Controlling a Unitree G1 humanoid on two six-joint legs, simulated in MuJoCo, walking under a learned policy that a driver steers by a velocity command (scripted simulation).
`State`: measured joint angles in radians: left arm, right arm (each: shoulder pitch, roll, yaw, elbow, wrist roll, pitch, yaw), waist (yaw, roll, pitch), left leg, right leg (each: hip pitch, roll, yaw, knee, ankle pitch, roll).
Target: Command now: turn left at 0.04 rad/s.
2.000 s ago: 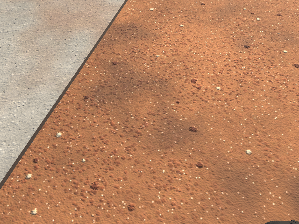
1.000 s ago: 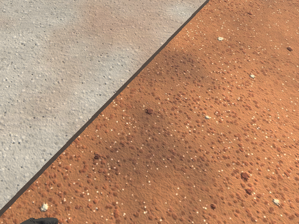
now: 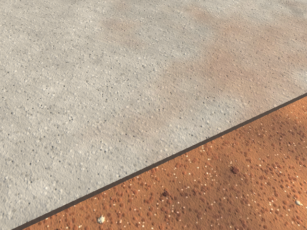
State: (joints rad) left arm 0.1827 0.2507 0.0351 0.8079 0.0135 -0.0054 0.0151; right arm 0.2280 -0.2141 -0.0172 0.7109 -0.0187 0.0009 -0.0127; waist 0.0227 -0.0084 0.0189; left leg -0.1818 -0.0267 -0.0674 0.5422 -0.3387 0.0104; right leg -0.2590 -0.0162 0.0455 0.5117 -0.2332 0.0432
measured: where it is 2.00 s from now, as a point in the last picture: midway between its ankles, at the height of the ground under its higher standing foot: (180, 107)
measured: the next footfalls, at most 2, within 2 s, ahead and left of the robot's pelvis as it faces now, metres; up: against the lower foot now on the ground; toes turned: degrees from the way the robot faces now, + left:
right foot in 0.54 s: +0.14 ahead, -0.16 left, +0.00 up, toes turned -3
left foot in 1.02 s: +0.58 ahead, +0.03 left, +0.00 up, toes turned +3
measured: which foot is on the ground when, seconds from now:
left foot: down 0.00-0.54, up 0.56-1.00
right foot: down 0.00-0.30, up 0.32-0.52, down 0.54-1.00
